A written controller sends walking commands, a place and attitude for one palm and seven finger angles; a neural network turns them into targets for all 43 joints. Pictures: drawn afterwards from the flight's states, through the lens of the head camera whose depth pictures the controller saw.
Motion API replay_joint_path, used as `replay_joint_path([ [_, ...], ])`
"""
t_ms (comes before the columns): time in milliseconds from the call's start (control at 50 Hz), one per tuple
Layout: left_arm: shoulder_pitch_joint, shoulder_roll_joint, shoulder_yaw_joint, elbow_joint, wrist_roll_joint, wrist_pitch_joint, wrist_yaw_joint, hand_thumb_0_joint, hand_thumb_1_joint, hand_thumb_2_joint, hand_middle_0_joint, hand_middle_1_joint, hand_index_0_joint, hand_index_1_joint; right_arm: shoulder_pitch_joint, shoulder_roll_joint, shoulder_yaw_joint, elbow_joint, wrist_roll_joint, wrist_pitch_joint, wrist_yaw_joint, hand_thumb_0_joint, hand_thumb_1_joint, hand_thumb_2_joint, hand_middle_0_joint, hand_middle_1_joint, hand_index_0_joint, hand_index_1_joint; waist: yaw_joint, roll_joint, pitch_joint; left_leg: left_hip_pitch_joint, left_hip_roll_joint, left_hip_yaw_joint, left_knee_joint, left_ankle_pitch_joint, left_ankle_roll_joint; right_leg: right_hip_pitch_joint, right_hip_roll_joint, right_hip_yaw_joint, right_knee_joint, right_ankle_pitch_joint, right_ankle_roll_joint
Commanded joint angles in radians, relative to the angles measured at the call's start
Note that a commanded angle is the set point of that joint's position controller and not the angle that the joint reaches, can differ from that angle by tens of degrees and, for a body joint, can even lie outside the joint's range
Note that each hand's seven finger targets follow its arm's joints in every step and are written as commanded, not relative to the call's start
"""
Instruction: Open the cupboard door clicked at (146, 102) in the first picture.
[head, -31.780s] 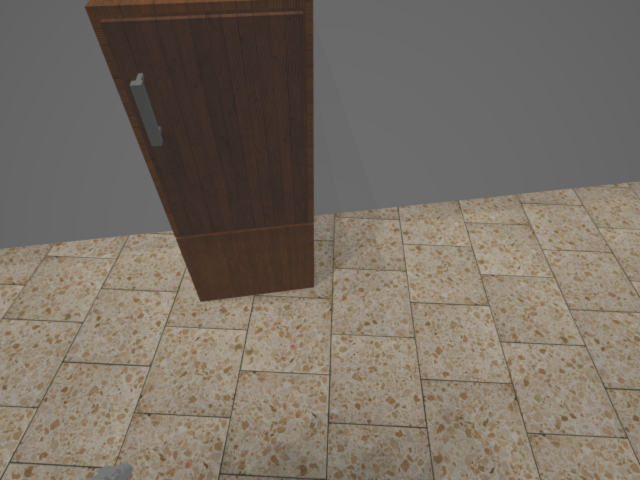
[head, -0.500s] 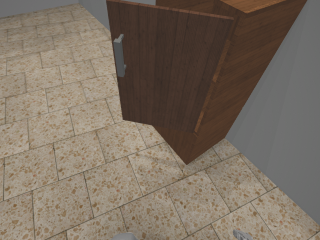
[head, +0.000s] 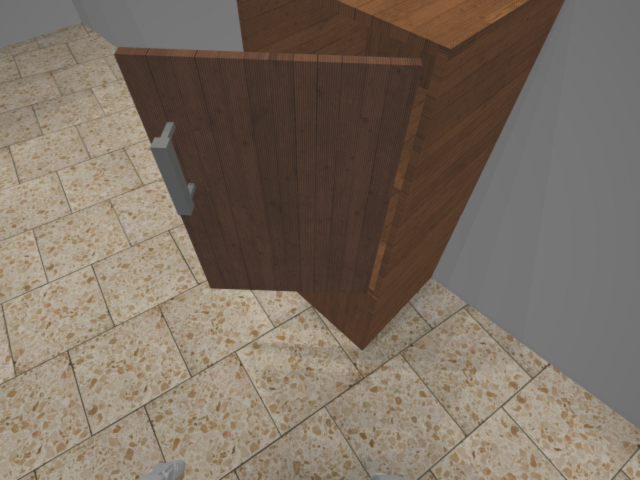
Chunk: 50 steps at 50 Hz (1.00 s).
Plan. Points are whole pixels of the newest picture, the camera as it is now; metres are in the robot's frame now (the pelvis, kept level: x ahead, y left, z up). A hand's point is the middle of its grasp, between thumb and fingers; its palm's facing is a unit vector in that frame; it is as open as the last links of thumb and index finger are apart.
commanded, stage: come to a stop and stand still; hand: left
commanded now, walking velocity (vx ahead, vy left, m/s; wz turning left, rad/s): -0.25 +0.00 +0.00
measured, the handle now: (177, 170) +0.54 +0.23 +0.05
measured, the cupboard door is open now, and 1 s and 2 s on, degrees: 43 43 43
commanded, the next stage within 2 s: look again from close up in 1.32 s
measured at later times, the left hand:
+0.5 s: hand out of the picture -0.01 +0.16 -0.17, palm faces +0.08 -0.98 -0.20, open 7.4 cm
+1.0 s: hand out of the picture +0.03 +0.15 -0.17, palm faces +0.00 -0.98 -0.20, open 7.4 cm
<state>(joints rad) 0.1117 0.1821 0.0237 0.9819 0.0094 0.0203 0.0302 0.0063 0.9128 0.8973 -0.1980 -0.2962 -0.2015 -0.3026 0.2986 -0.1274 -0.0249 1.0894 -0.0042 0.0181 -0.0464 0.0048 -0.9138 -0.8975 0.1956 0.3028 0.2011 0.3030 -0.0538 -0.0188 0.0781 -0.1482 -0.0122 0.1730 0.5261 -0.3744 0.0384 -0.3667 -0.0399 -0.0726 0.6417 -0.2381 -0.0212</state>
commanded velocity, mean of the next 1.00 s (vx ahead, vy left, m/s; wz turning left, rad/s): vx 0.00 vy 0.00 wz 0.00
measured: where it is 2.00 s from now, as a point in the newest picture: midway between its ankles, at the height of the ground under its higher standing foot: outside the picture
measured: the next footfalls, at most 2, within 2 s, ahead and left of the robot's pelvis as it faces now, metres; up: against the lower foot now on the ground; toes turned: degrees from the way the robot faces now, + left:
left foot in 0.54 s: +0.00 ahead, +0.10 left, +0.00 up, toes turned +1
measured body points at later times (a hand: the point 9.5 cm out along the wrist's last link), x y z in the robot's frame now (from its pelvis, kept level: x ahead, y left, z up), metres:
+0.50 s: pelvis -0.02 -0.02 +0.01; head +0.02 -0.01 +0.46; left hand -0.01 +0.21 -0.15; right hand +0.10 -0.27 -0.13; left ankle -0.04 +0.10 -0.71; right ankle +0.01 -0.13 -0.73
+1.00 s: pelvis -0.01 -0.03 +0.01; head +0.02 -0.03 +0.46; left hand +0.03 +0.20 -0.15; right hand -0.02 -0.26 -0.15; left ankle -0.04 +0.10 -0.73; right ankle -0.03 -0.12 -0.73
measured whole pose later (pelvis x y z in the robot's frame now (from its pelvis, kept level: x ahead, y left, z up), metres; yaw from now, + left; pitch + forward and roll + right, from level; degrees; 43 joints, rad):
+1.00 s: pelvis -0.01 -0.03 +0.01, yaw -1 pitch +0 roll +0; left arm 0.23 0.18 0.02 1.09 0.01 0.00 0.02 0.01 0.91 0.90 -0.20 -0.30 -0.20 -0.30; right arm 0.27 -0.17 -0.02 1.12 -0.01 0.01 -0.04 0.00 -0.92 -0.90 0.20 0.30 0.20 0.30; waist -0.02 -0.01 0.04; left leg -0.16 0.03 0.01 0.45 -0.29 -0.02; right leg -0.17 0.03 -0.03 0.45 -0.28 -0.04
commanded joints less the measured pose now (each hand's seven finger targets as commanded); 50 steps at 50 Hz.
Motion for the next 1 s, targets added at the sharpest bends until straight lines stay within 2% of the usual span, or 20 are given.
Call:
replay_joint_path([
  [0, 0.063, 0.099, 0.038, -0.069, 0.001, 0.010, 0.011, 0.000, 0.900, 0.900, -0.200, -0.300, -0.200, -0.300, 0.094, -0.177, -0.043, -0.045, -0.013, -0.006, -0.015, 0.000, -0.900, -0.900, 0.200, 0.300, 0.200, 0.300, 0.034, 0.136, -0.159, 0.121, 0.285, -0.208, -0.047, 1.122, 0.059, 0.017, -0.013, 0.037, 0.137, 0.077, -0.016],
  [20, 0.032, 0.090, 0.042, -0.085, 0.002, 0.020, 0.010, 0.000, 0.900, 0.900, -0.200, -0.300, -0.200, -0.300, 0.083, -0.186, -0.047, -0.047, -0.020, -0.003, -0.016, 0.000, -0.900, -0.900, 0.200, 0.300, 0.200, 0.300, 0.027, 0.170, -0.118, 0.117, 0.331, -0.249, -0.072, 1.131, 0.108, -0.035, 0.023, 0.044, 0.180, -0.185, -0.010],
  [60, 0.020, 0.072, 0.047, -0.088, 0.003, 0.034, 0.008, 0.000, 0.900, 0.900, -0.200, -0.300, -0.200, -0.300, 0.044, -0.189, -0.049, -0.060, -0.031, 0.001, -0.019, 0.000, -0.900, -0.900, 0.200, 0.300, 0.200, 0.300, 0.031, 0.160, -0.044, 0.050, 0.362, -0.249, -0.095, 1.017, 0.153, -0.061, 0.029, 0.079, 0.250, -0.285, -0.013],
  [140, 0.139, 0.078, 0.051, -0.053, 0.007, 0.007, -0.001, 0.000, 0.900, 0.900, -0.200, -0.300, -0.200, -0.300, -0.011, -0.193, -0.055, -0.079, -0.021, 0.002, -0.010, 0.000, -0.900, -0.900, 0.200, 0.300, 0.200, 0.300, 0.085, 0.144, -0.098, 0.083, 0.240, -0.143, 0.067, 0.906, 0.048, 0.114, 0.011, 0.031, -0.094, 0.134, -0.004],
  [160, 0.197, 0.123, 0.060, -0.035, 0.010, -0.007, 0.002, 0.000, 0.900, 0.900, -0.200, -0.300, -0.200, -0.300, 0.001, -0.182, -0.061, -0.087, -0.008, 0.004, -0.008, 0.000, -0.900, -0.900, 0.200, 0.300, 0.200, 0.300, 0.092, 0.019, -0.162, 0.016, 0.148, -0.090, 0.199, 0.660, -0.009, 0.236, -0.074, 0.158, -0.160, 0.605, -0.039],
  [180, 0.226, 0.202, 0.070, -0.020, 0.015, -0.020, 0.013, 0.000, 0.900, 0.900, -0.200, -0.300, -0.200, -0.300, 0.011, -0.139, -0.060, -0.108, 0.007, 0.009, -0.002, 0.000, -0.900, -0.900, 0.200, 0.300, 0.200, 0.300, 0.090, -0.194, -0.191, -0.183, 0.015, -0.043, 0.386, 0.004, -0.069, 0.359, -0.301, 0.409, -0.194, 1.004, -0.167],
  [200, 0.222, 0.198, 0.059, -0.014, 0.000, -0.024, 0.013, 0.000, 0.900, 0.900, -0.200, -0.300, -0.200, -0.300, -0.017, -0.128, -0.051, -0.120, 0.015, 0.023, 0.001, 0.000, -0.900, -0.900, 0.200, 0.300, 0.200, 0.300, 0.099, -0.213, -0.159, -0.180, 0.009, -0.161, 0.473, -0.305, -0.068, 0.269, -0.386, 0.404, -0.254, 1.025, -0.245],
  [240, 0.135, 0.158, 0.050, -0.037, 0.010, -0.018, 0.022, 0.000, 0.900, 0.900, -0.200, -0.300, -0.200, -0.300, -0.069, -0.096, -0.047, -0.114, 0.004, 0.040, 0.009, 0.000, -0.900, -0.900, 0.200, 0.300, 0.200, 0.300, 0.079, -0.143, -0.063, -0.207, 0.021, -0.219, 0.546, -0.246, -0.062, 0.139, -0.310, 0.362, -0.295, 0.710, -0.233],
  [400, 0.170, 0.182, 0.061, -0.014, 0.020, -0.028, 0.011, 0.000, 0.900, 0.900, -0.200, -0.300, -0.200, -0.300, -0.114, -0.103, -0.036, -0.124, 0.005, 0.015, 0.034, 0.000, -0.900, -0.900, 0.200, 0.300, 0.200, 0.300, 0.089, -0.111, -0.151, -0.172, -0.003, -0.164, 0.199, -0.073, -0.085, 0.282, -0.222, 0.286, -0.288, 0.532, -0.164],
  [460, 0.143, 0.178, 0.055, -0.004, 0.013, -0.025, 0.004, 0.000, 0.900, 0.900, -0.200, -0.300, -0.200, -0.300, -0.063, -0.104, -0.031, -0.106, 0.004, 0.000, 0.031, 0.000, -0.900, -0.900, 0.200, 0.300, 0.200, 0.300, 0.056, -0.139, -0.133, -0.008, -0.018, -0.142, -0.055, 0.093, -0.075, 0.177, -0.177, 0.257, -0.276, 0.313, -0.099],
  [480, 0.129, 0.161, 0.049, -0.002, 0.008, -0.022, 0.000, 0.000, 0.900, 0.900, -0.200, -0.300, -0.200, -0.300, -0.040, -0.117, -0.030, -0.095, 0.001, -0.008, 0.029, 0.000, -0.900, -0.900, 0.200, 0.300, 0.200, 0.300, 0.041, -0.122, -0.115, 0.075, 0.002, -0.152, -0.131, 0.160, -0.065, 0.091, -0.147, 0.234, -0.272, 0.143, -0.062],
  [520, 0.138, 0.080, 0.031, -0.010, -0.003, -0.013, -0.010, 0.000, 0.900, 0.900, -0.200, -0.300, -0.200, -0.300, -0.051, -0.206, -0.041, -0.104, -0.016, -0.023, 0.021, 0.000, -0.900, -0.900, 0.200, 0.300, 0.200, 0.300, 0.047, 0.161, -0.075, 0.040, 0.210, -0.390, -0.251, 0.064, 0.012, -0.012, -0.018, 0.136, -0.180, -0.132, 0.017],
  [540, 0.143, 0.063, 0.025, 0.000, -0.002, -0.010, -0.011, 0.000, 0.900, 0.900, -0.200, -0.300, -0.200, -0.300, -0.098, -0.235, -0.037, -0.120, -0.024, -0.015, 0.018, 0.000, -0.900, -0.900, 0.200, 0.300, 0.200, 0.300, 0.060, 0.207, -0.049, -0.119, 0.288, -0.444, -0.328, -0.079, 0.061, 0.091, -0.002, 0.070, -0.135, -0.149, 0.039],
  [580, 0.147, 0.057, 0.019, 0.033, 0.015, -0.001, -0.018, 0.000, 0.900, 0.900, -0.200, -0.300, -0.200, -0.300, -0.166, -0.208, -0.024, -0.129, -0.028, -0.018, 0.020, 0.000, -0.900, -0.900, 0.200, 0.300, 0.200, 0.300, 0.082, 0.182, 0.033, -0.245, 0.218, -0.412, -0.375, -0.210, 0.039, 0.163, 0.002, 0.067, -0.135, -0.075, 0.034],
  [660, 0.155, 0.068, 0.018, 0.051, 0.011, -0.002, -0.031, 0.000, 0.900, 0.900, -0.200, -0.300, -0.200, -0.300, -0.093, -0.207, -0.024, -0.105, -0.022, -0.027, 0.002, 0.000, -0.900, -0.900, 0.200, 0.300, 0.200, 0.300, 0.053, 0.169, 0.045, -0.102, 0.248, -0.417, -0.375, -0.063, 0.056, 0.044, 0.014, 0.075, -0.027, -0.108, 0.027],
  [760, 0.155, 0.071, 0.027, 0.040, 0.005, -0.009, -0.032, 0.000, 0.900, 0.900, -0.200, -0.300, -0.200, -0.300, -0.037, -0.198, -0.030, -0.080, -0.022, -0.037, -0.011, 0.000, -0.900, -0.900, 0.200, 0.300, 0.200, 0.300, 0.051, 0.116, -0.037, 0.021, 0.273, -0.354, -0.234, 0.443, 0.110, 0.045, -0.002, 0.077, -0.014, -0.159, 0.024],
  [800, 0.197, 0.069, 0.028, 0.055, 0.003, -0.015, -0.029, 0.000, 0.900, 0.900, -0.200, -0.300, -0.200, -0.300, -0.050, -0.189, -0.026, -0.073, -0.014, -0.037, -0.012, 0.000, -0.900, -0.900, 0.200, 0.300, 0.200, 0.300, 0.076, 0.090, -0.062, -0.008, 0.219, -0.293, -0.150, 0.535, 0.070, 0.166, 0.007, 0.075, -0.181, 0.004, 0.021],
  [840, 0.231, 0.114, 0.033, 0.071, 0.004, -0.028, -0.019, 0.000, 0.900, 0.900, -0.200, -0.300, -0.200, -0.300, -0.032, -0.150, -0.022, -0.064, -0.003, -0.039, -0.007, 0.000, -0.900, -0.900, 0.200, 0.300, 0.200, 0.300, 0.070, -0.009, -0.090, -0.082, 0.118, -0.209, -0.076, 0.372, -0.013, 0.278, -0.077, 0.184, -0.271, 0.274, -0.014],
  [900, 0.184, 0.117, 0.022, 0.081, -0.002, -0.039, -0.010, 0.000, 0.900, 0.900, -0.200, -0.300, -0.200, -0.300, -0.003, -0.097, -0.007, -0.030, -0.008, -0.031, 0.005, 0.000, -0.900, -0.900, 0.200, 0.300, 0.200, 0.300, 0.044, -0.129, -0.084, -0.034, 0.072, -0.165, -0.093, 0.216, -0.046, 0.231, -0.113, 0.192, -0.307, 0.259, -0.048],
  [980, 0.168, 0.105, 0.015, 0.086, -0.009, -0.044, -0.004, 0.000, 0.900, 0.900, -0.200, -0.300, -0.200, -0.300, 0.025, -0.109, -0.002, 0.015, -0.010, -0.032, 0.006, 0.000, -0.900, -0.900, 0.200, 0.300, 0.200, 0.300, 0.044, -0.036, -0.071, -0.017, 0.093, -0.179, -0.123, 0.296, -0.052, 0.249, -0.095, 0.162, -0.298, 0.333, -0.035],
])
